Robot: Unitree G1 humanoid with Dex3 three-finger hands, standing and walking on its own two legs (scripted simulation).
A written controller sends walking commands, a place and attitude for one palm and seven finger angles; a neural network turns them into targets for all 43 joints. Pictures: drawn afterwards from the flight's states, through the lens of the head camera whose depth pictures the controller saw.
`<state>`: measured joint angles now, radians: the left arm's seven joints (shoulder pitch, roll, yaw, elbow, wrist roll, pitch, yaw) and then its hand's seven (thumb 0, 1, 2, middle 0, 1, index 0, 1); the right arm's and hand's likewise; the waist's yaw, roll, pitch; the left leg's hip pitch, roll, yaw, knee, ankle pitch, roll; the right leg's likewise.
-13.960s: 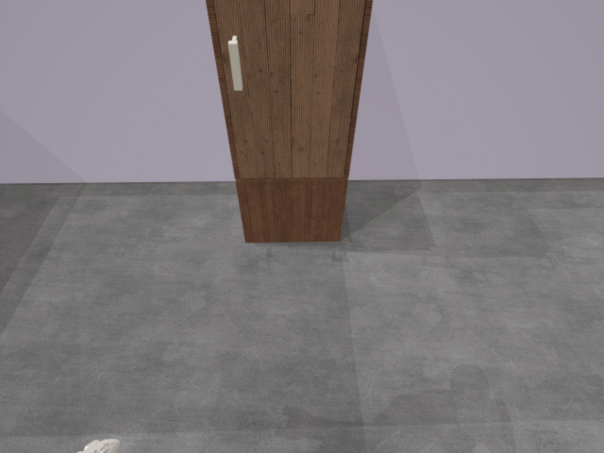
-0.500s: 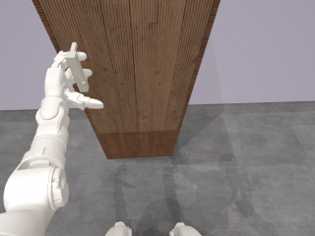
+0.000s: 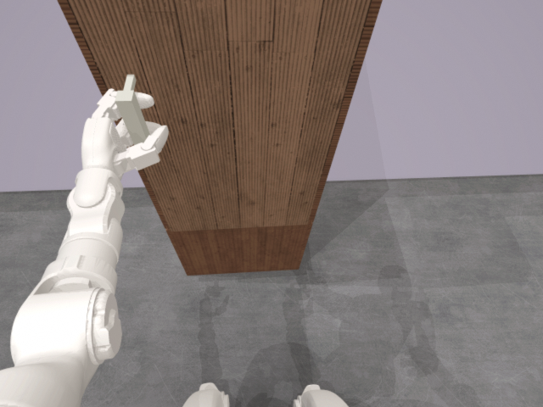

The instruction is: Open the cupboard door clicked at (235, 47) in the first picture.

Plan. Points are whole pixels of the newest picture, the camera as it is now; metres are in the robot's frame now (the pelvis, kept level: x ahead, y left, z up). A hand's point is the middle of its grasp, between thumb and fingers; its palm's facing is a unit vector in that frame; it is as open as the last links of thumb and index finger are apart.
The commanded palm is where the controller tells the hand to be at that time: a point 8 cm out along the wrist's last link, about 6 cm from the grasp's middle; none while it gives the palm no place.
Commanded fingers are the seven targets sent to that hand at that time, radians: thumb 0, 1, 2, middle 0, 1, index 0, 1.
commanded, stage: close the thumb around the handle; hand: left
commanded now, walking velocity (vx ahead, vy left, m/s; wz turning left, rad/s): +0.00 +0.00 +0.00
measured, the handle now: (139, 119) +0.54 +0.18 +0.09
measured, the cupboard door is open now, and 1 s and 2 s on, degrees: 1 34 41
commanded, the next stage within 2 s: pull the door open along its arc in 0.18 s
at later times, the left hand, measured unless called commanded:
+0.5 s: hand (149, 146) +0.47 +0.16 +0.10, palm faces +0.02 -1.00 +0.00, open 5.8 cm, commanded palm +0.42 +0.21 +0.09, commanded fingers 0.00 0.90 0.90 -0.40 -1.35 -0.40 -1.35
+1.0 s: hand (207, 239) +0.32 +0.07 +0.10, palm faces +0.35 -0.93 +0.05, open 6.2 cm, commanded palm +0.25 +0.11 +0.09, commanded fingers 0.00 0.90 0.90 -0.40 -1.35 -0.40 -1.35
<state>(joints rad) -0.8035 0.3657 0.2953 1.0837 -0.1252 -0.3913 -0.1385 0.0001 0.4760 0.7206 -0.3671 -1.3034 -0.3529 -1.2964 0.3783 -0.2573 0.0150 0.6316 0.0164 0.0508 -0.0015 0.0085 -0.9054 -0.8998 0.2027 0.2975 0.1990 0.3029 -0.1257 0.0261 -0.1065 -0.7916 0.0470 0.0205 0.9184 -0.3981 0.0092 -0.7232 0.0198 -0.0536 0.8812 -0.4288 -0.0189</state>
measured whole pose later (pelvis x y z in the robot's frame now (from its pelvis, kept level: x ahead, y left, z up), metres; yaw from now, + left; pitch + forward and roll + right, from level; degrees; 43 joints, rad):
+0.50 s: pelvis +0.01 +0.00 +0.00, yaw -1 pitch +15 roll -2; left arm -0.72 0.36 0.30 0.99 -0.15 -0.36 -0.17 0.00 0.71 0.80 -0.36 -1.35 -0.36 -1.35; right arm 0.38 -0.26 0.01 0.60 0.02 0.07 0.00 0.01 -0.91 -0.90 0.20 0.30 0.20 0.30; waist -0.12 0.03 -0.11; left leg -0.77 0.05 0.03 0.90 -0.40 0.01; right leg -0.71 0.03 -0.04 0.86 -0.43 -0.02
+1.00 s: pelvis +0.01 -0.01 +0.01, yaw +2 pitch +7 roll +0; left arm 0.06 -0.11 -0.20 0.04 0.06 -0.12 0.52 0.01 0.66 0.76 -0.34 -1.34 -0.35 -1.31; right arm 0.16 -0.18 0.02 0.50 -0.04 0.05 0.05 0.01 -0.91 -0.90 0.20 0.30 0.20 0.30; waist -0.01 0.03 -0.12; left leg -0.57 0.02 0.01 0.84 -0.40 -0.01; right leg -0.51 0.00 -0.06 0.84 -0.46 -0.03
